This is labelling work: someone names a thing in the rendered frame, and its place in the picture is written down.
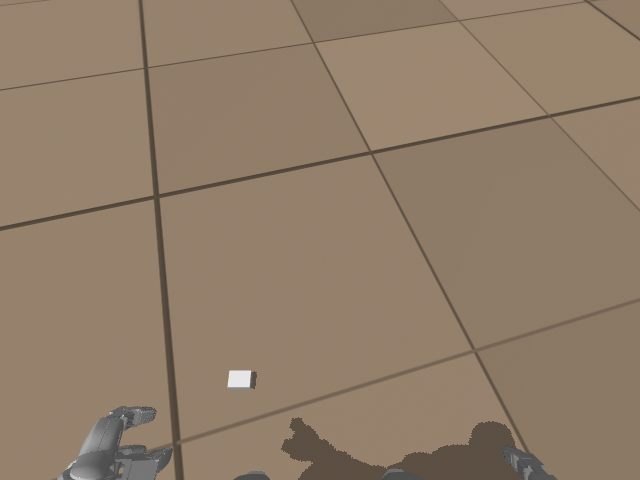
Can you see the left robot arm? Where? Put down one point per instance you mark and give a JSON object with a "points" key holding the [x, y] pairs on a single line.
{"points": [[95, 465]]}

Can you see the right robot hand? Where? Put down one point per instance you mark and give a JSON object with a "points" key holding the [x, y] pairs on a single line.
{"points": [[528, 467]]}

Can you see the small box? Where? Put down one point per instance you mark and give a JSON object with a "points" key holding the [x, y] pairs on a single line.
{"points": [[240, 380]]}

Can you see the left robot hand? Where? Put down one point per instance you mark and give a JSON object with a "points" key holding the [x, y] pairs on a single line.
{"points": [[105, 436]]}

